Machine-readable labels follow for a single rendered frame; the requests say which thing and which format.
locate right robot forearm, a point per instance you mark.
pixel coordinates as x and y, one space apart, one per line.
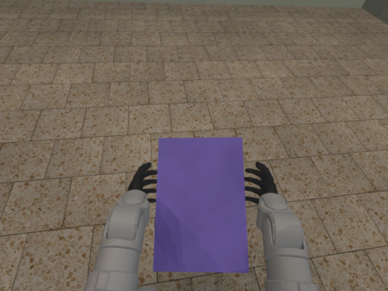
284 243

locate carton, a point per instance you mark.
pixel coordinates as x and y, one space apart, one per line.
200 218

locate robot right hand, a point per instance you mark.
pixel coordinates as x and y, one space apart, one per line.
266 183

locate robot left hand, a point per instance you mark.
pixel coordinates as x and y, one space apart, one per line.
138 183

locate left robot forearm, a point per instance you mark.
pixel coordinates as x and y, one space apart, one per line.
121 244

